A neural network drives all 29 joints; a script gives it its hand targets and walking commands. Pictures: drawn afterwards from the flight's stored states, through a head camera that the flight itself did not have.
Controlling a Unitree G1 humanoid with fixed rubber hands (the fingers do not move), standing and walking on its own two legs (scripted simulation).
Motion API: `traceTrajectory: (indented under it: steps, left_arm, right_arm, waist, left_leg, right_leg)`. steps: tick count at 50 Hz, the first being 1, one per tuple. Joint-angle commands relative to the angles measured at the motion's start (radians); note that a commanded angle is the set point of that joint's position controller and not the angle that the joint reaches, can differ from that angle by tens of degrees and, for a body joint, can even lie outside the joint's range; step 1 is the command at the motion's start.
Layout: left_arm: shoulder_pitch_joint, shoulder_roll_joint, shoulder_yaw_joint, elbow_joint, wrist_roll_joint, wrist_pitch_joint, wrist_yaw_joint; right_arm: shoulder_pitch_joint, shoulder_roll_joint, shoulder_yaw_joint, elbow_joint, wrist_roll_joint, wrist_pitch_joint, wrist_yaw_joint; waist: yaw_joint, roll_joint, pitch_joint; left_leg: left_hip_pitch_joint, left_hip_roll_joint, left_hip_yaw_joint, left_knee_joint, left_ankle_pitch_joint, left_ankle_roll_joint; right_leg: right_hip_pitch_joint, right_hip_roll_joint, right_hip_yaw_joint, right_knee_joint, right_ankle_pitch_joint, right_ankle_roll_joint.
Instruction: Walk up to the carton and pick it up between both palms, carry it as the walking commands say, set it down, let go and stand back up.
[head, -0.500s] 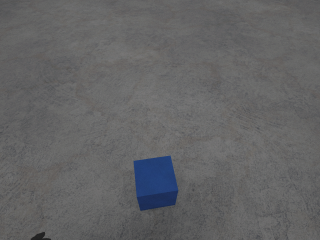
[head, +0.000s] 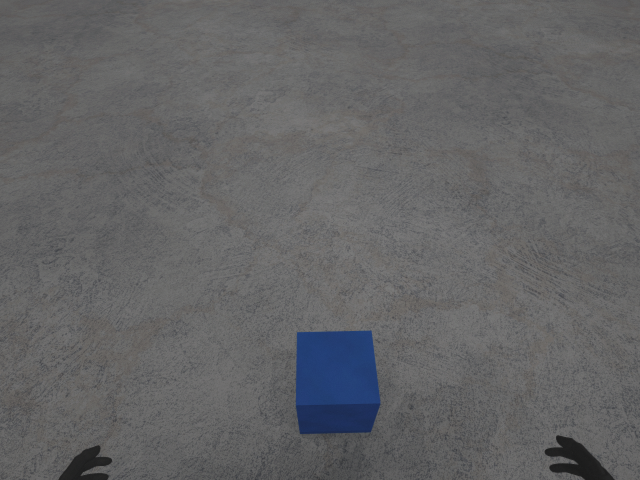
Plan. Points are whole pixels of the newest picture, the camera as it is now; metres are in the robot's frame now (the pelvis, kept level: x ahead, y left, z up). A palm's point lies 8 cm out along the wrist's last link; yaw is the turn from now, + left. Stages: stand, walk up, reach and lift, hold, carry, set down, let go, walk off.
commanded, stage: walk up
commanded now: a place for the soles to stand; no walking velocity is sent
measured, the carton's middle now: (334, 383) +0.50 -0.02 -0.64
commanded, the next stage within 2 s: none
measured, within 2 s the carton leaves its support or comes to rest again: neither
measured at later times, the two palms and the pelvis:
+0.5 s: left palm out of the picture +0.10 +0.33 -0.08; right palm out of the picture +0.13 -0.32 -0.08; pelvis +0.00 +0.00 +0.01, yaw +2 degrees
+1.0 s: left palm out of the picture +0.11 +0.34 -0.09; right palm out of the picture +0.14 -0.32 -0.09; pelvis +0.01 +0.00 +0.00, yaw +3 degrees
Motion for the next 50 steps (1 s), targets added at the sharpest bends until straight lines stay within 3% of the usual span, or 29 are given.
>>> traceTrajectory:
  steps: [1,5,13,20,28,34,36,38,42,44,46,48,50]
  left_arm:
    - [-0.041,0.177,0.036,-0.042,0.000,-0.009,0.003]
    - [-0.036,0.170,0.034,-0.024,0.000,-0.010,0.000]
    - [-0.043,0.183,0.040,-0.004,0.007,-0.012,-0.002]
    - [-0.043,0.168,0.039,0.003,0.005,-0.007,-0.004]
    - [-0.053,0.193,0.049,0.000,0.007,-0.005,-0.003]
    - [-0.056,0.162,0.044,-0.010,-0.001,0.004,-0.005]
    - [-0.046,0.160,0.044,-0.006,-0.001,0.003,-0.005]
    - [-0.041,0.171,0.048,-0.004,0.004,-0.001,-0.005]
    - [-0.040,0.214,0.062,-0.011,0.009,-0.004,-0.002]
    - [-0.062,0.207,0.060,-0.024,0.008,0.000,-0.003]
    - [-0.074,0.191,0.056,-0.034,0.005,0.006,-0.004]
    - [-0.079,0.162,0.050,-0.040,-0.005,0.012,-0.005]
    - [-0.058,0.143,0.044,-0.034,-0.011,0.017,-0.006]
  right_arm:
    - [-0.020,-0.194,-0.036,-0.035,-0.002,-0.010,-0.002]
    - [-0.031,-0.193,-0.028,-0.031,-0.003,-0.012,-0.001]
    - [-0.017,-0.185,-0.027,-0.018,-0.002,-0.010,0.002]
    - [-0.015,-0.190,-0.024,-0.020,-0.003,-0.011,0.001]
    - [0.005,-0.182,-0.027,-0.018,-0.002,-0.008,0.000]
    - [0.007,-0.200,-0.029,-0.029,-0.006,-0.010,-0.002]
    - [-0.003,-0.198,-0.025,-0.037,-0.007,-0.009,-0.004]
    - [-0.008,-0.189,-0.023,-0.042,-0.005,-0.007,-0.005]
    - [0.013,-0.168,-0.025,-0.041,-0.001,-0.003,-0.004]
    - [0.041,-0.168,-0.029,-0.036,-0.004,-0.004,-0.001]
    - [0.053,-0.185,-0.035,-0.035,-0.009,-0.007,-0.001]
    - [0.054,-0.213,-0.039,-0.042,-0.010,-0.011,-0.004]
    - [0.048,-0.227,-0.037,-0.058,-0.014,-0.013,-0.009]
  waist:
    - [-0.008,0.012,-0.098]
    - [-0.001,0.032,-0.101]
    - [-0.009,0.003,-0.096]
    - [-0.004,0.025,-0.101]
    - [-0.012,-0.025,-0.095]
    - [-0.004,0.040,-0.109]
    - [0.002,0.041,-0.110]
    - [0.003,0.009,-0.103]
    - [-0.004,-0.065,-0.085]
    - [-0.018,-0.069,-0.081]
    - [-0.022,-0.035,-0.083]
    - [-0.020,0.055,-0.099]
    - [-0.012,0.098,-0.115]
  left_leg:
    - [-0.010,0.123,-0.147,-0.118,0.296,0.084]
    - [-0.033,0.130,-0.172,-0.159,0.267,0.087]
    - [-0.026,0.101,-0.119,-0.137,0.260,0.062]
    - [-0.036,0.119,-0.163,-0.171,0.278,0.075]
    - [-0.024,0.080,-0.092,-0.096,0.315,0.050]
    - [-0.026,0.126,-0.199,-0.171,0.347,0.092]
    - [-0.044,0.127,-0.209,-0.178,0.331,0.092]
    - [-0.063,0.103,-0.167,-0.144,0.319,0.074]
    - [-0.060,0.048,-0.040,-0.012,0.265,0.027]
    - [-0.022,0.051,-0.039,-0.023,0.264,0.034]
    - [0.000,0.069,-0.088,-0.065,0.355,0.057]
    - [0.007,0.126,-0.228,-0.148,0.396,0.112]
    - [0.008,0.189,-0.383,-0.223,0.359,0.165]
  right_leg:
    - [0.050,-0.081,0.127,-0.116,0.062,-0.054]
    - [0.086,-0.063,0.124,-0.135,0.038,-0.048]
    - [0.093,-0.108,0.129,-0.186,0.051,-0.069]
    - [0.114,-0.076,0.112,-0.168,0.040,-0.056]
    - [0.110,-0.144,0.122,-0.194,0.094,-0.089]
    - [0.119,-0.061,0.084,-0.114,0.055,-0.050]
    - [0.141,-0.057,0.096,-0.127,0.053,-0.050]
    - [0.156,-0.088,0.114,-0.165,0.078,-0.068]
    - [0.133,-0.222,0.149,-0.217,0.157,-0.141]
    - [0.091,-0.215,0.118,-0.184,0.161,-0.132]
    - [0.074,-0.153,0.081,-0.124,0.119,-0.091]
    - [0.067,-0.055,0.052,-0.027,0.067,-0.042]
    - [0.061,0.007,0.097,-0.005,-0.038,-0.010]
